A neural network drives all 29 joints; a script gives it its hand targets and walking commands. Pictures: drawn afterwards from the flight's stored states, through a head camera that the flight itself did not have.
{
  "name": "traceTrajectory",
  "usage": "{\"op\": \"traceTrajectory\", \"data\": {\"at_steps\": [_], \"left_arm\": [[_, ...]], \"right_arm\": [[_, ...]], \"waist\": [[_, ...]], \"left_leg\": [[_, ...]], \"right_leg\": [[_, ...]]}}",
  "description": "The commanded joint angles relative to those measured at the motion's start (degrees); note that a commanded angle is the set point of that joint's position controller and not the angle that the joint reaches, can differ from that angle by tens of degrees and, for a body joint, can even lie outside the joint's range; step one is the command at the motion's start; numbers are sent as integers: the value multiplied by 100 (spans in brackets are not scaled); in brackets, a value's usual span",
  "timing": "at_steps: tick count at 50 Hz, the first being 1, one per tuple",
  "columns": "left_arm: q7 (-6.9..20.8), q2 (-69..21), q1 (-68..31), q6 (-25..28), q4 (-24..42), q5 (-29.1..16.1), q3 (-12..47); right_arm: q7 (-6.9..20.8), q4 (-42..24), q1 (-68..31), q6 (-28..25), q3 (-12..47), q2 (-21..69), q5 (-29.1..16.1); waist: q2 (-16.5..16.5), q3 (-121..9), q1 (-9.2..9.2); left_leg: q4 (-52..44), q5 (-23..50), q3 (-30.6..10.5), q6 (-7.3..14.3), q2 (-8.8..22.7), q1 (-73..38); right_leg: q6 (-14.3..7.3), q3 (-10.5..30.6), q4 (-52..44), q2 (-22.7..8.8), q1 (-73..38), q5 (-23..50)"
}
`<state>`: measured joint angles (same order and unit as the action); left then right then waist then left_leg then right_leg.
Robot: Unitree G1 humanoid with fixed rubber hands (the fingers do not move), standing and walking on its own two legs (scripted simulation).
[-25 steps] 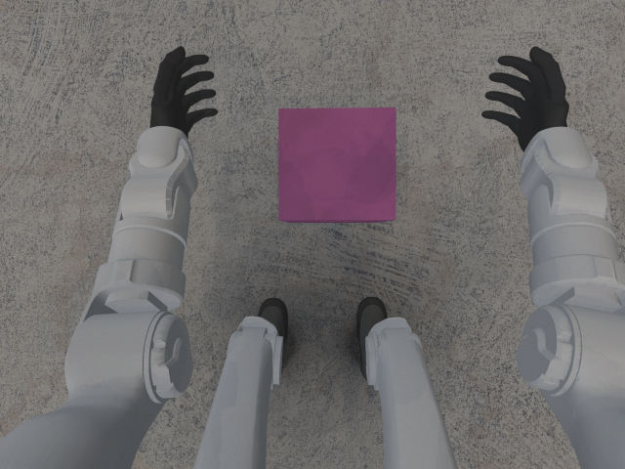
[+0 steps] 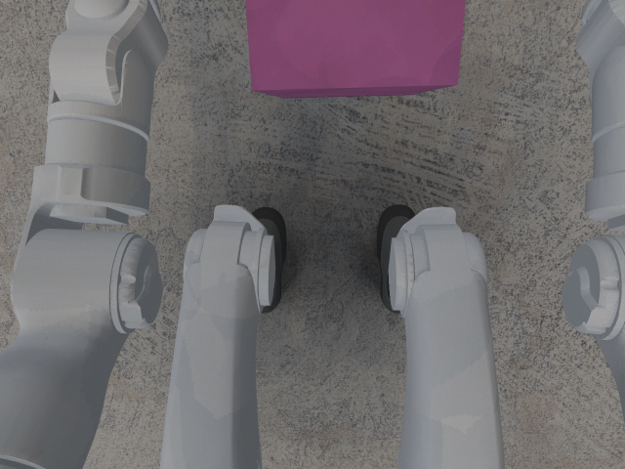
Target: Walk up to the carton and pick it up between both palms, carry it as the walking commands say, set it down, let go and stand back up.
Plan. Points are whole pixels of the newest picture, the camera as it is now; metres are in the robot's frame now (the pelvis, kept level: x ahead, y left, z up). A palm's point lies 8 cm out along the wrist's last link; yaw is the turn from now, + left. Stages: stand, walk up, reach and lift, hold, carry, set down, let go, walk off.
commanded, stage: reach and lift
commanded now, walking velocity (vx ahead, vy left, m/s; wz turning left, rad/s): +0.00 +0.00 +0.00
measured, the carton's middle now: (349, 7) +0.55 -0.02 -0.35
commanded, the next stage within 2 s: none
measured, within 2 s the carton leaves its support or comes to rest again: neither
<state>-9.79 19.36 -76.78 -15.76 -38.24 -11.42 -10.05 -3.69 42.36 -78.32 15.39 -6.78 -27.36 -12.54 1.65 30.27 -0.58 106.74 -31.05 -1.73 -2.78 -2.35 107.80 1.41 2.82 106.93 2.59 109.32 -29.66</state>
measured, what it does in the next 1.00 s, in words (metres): lowers itself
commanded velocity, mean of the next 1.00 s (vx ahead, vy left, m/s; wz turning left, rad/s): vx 0.00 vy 0.00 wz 0.00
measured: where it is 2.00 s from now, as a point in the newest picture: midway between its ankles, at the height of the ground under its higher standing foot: (330, 277)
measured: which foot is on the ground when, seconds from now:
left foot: down 0.00-1.00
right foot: down 0.00-1.00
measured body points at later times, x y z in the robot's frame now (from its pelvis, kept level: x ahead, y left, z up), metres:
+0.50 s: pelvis +0.00 +0.00 -0.10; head +0.38 -0.02 +0.12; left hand +0.56 +0.16 -0.29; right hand +0.56 -0.21 -0.30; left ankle +0.12 +0.13 -0.44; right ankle +0.12 -0.12 -0.44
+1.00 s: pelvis +0.00 +0.00 -0.11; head +0.38 -0.02 +0.12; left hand +0.56 +0.17 -0.30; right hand +0.56 -0.21 -0.31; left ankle +0.12 +0.13 -0.44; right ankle +0.12 -0.12 -0.44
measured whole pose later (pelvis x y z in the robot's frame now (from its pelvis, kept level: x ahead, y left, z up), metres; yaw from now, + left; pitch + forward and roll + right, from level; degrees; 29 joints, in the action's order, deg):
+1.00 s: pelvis +0.00 +0.00 -0.11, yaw +1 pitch +31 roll +1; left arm -8.9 20.2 -83.8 -5.1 -59.5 -16.5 -2.0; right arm -4.4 62.9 -84.4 4.3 -1.6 -26.3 -16.2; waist 2.1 30.0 -0.5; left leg 127.6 -34.3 -1.1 -2.9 -3.0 124.6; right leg 1.4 2.3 127.7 1.3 126.1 -32.8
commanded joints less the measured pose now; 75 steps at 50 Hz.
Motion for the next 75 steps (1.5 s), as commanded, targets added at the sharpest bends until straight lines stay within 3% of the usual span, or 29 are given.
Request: {"op": "traceTrajectory", "data": {"at_steps": [1, 2, 3, 4, 5, 6, 10, 15, 16, 18, 19, 24, 26, 27, 28, 30, 36, 38, 40, 42, 43, 46, 50, 52, 55, 60, 66, 67, 75], "left_arm": [[-94, 1301, -2279, 305, 1061, -40, -307], [-131, 1391, -2356, 279, 1228, -79, -288], [-136, 1317, -2230, 236, 415, 94, -303], [-130, 1211, -2315, 256, 355, -73, -245], [-95, 1121, -2365, 308, -205, -58, -196], [-77, 1045, -2452, 398, 491, -108, -152], [30, 840, -2313, 602, -978, -108, 53], [85, 943, -2694, 1015, -887, -149, 134], [82, 935, -2679, 997, -1292, -86, 218], [126, 861, -2765, 1079, -1056, -210, 264], [79, 1069, -2747, 1154, -1172, -73, 149], [69, 1029, -2781, 1269, -1349, -249, 391], [50, 1041, -2587, 1330, -1173, -292, 300], [67, 870, -2639, 1325, -1024, -371, 419], [54, 998, -2404, 1340, -1293, -293, 359], [88, 720, -2562, 1324, -848, -419, 618], [93, 656, -2133, 1301, -1004, -485, 567], [40, 841, -2173, 1320, -978, -380, 537], [60, 642, -2427, 1310, -710, -582, 670], [87, 571, -2218, 1257, -1259, -608, 732], [94, 605, -2403, 1260, -1016, -581, 728], [63, 661, -2371, 1315, -1104, -363, 565], [37, 725, -2349, 1335, -1419, -483, 612], [72, 493, -2572, 1310, -1360, -536, 710], [26, 562, -2545, 1385, -1350, -347, 595], [13, 251, -2805, 1387, -1414, -495, 748], [-86, 149, -2715, 1415, -1624, -368, 705], [-105, 173, -2829, 1441, -1414, -381, 768], [81, -1002, -3358, 1487, -1365, -439, 1232]], "right_arm": [[-135, -1018, -2472, -313, -245, -1157, -31], [-150, -1368, -2654, -318, -262, -1333, -10], [-154, -462, -2518, -252, -195, -1210, 35], [-148, -481, -2669, -292, -60, -1112, -119], [-131, 247, -2596, -314, -26, -1092, -2], [-100, -354, -2760, -426, 16, -1089, -171], [-90, 1067, -2560, -618, -38, -952, 9], [-29, 941, -2958, -1004, 152, -866, -121], [-13, 1481, -2947, -1000, 152, -800, -105], [-28, 1295, -2877, -1074, 165, -909, -34], [-43, 1481, -2852, -1101, 184, -762, -119], [-66, 1357, -2943, -1307, 238, -904, -254], [-77, 1232, -2837, -1286, 392, -810, -344], [-102, 936, -2943, -1362, 201, -998, -241], [-88, 1030, -2754, -1362, 244, -877, -273], [-62, 536, -2832, -1417, 158, -1000, -363], [-109, 1000, -2246, -1372, 98, -1056, -97], [-65, 979, -2244, -1378, 162, -834, -262], [-50, 1189, -2264, -1335, 261, -813, -311], [-73, 1112, -2475, -1320, 319, -766, -311], [-76, 1073, -2441, -1368, 143, -992, -176], [-48, 1328, -2431, -1346, 311, -730, -351], [-112, 1082, -2800, -1389, 465, -689, -330], [-116, 1302, -2832, -1380, 442, -676, -308], [-80, 1408, -2740, -1373, 489, -305, -420], [-216, 1367, -3074, -1405, 564, -336, -358], [-304, 1631, -2960, -1474, 592, -292, -261], [-334, 1039, -3343, -1517, 488, -315, -298], [-104, 1502, -3245, -1507, 1008, 1153, -414]], "waist": [[-397, -12268, 87], [-485, -12681, 22], [-353, -11620, 129], [-368, -11487, 273], [-551, -10783, 132], [-486, -11419, 214], [-463, -10072, -58], [-453, -9560, 48], [-429, -9241, 7], [-438, -9255, -75], [-332, -9227, 164], [-403, -9179, -88], [-388, -9426, 126], [-475, -9673, -110], [-381, -9454, 54], [-225, -9813, -290], [-327, -9581, -332], [-168, -9545, -100], [-325, -9717, -398], [-353, -9374, -239], [-291, -9086, -482], [-122, -8902, -41], [-576, -9172, -80], [-437, -9054, -224], [-289, -8888, 66], [-403, -9036, -179], [-470, -9002, -128], [-457, -9267, -124], [-324, -9014, -238]], "left_leg": [[-391, 2063, 609, 69, -171, -3573], [-330, 2090, 599, 62, -156, -3811], [-178, 1715, 643, 75, -131, -3251], [-192, 1657, 660, 87, -91, -3185], [-206, 1269, 644, 81, -58, -2864], [-63, 1533, 681, 76, -40, -2971], [255, 1227, 619, 87, 7, -2419], [630, 1418, 632, 97, 31, -2129], [616, 1381, 607, 78, 42, -2106], [797, 1472, 645, 14, 0, -1828], [818, 1663, 678, 26, 16, -2035], [1188, 1858, 522, 62, 42, -1949], [1256, 2007, 650, 40, -9, -1943], [1280, 2143, 560, 48, -37, -2031], [1280, 2063, 621, 62, 4, -1848], [1353, 2190, 583, 52, 0, -1982], [1319, 2233, 489, 38, -79, -1831], [1331, 2372, 518, 18, -42, -2083], [1237, 2318, 496, 13, -66, -2215], [1231, 2200, 491, 66, -61, -2112], [1208, 1933, 470, 44, -65, -1820], [1115, 2094, 484, 21, -40, -1832], [1166, 1838, 514, 57, -50, -1700], [1088, 1614, 506, 30, -68, -1598], [1074, 1688, 547, 61, -77, -1553], [1079, 1612, 539, 46, -102, -1625], [1075, 1863, 572, -22, -168, -1644], [1135, 1964, 501, 34, -193, -1754], [1014, 1847, 543, 11, -239, -1723]], "right_leg": [[-10, -492, -458, 36, -4537, 2547], [13, -606, -339, 25, -4664, 2587], [-13, -519, -255, -2, -4027, 2091], [-7, -472, -273, -49, -3962, 1885], [23, -566, -271, -95, -3486, 1430], [-30, -444, -186, -94, -3926, 1826], [-15, -488, 127, -123, -3135, 1420], [-9, -399, 462, -176, -2904, 1579], [55, -541, 584, -204, -2759, 1556], [-33, -438, 673, -181, -2759, 1714], [48, -432, 812, -187, -2735, 1812], [32, -487, 1119, -219, -2323, 1961], [34, -341, 1121, -244, -2703, 2132], [19, -423, 1149, -236, -2611, 2239], [39, -393, 1159, -244, -2628, 2244], [-27, -433, 1189, -217, -2683, 2496], [-27, -457, 1288, -227, -2521, 2358], [1, -444, 1286, -221, -2316, 2402], [-29, -554, 1270, -221, -2515, 2413], [31, -538, 1230, -237, -2332, 2181], [-47, -532, 1166, -206, -2205, 2043], [-8, -450, 1212, -228, -1984, 2146], [72, -512, 1176, -190, -2266, 1892], [-5, -480, 1073, -183, -2394, 1832], [-18, -409, 1083, -154, -2180, 1883], [-9, -397, 1029, -133, -2508, 1927], [25, -392, 1028, -59, -2551, 2142], [29, -401, 1107, -52, -2596, 2271], [0, -396, 941, 32, -2477, 2244]]}}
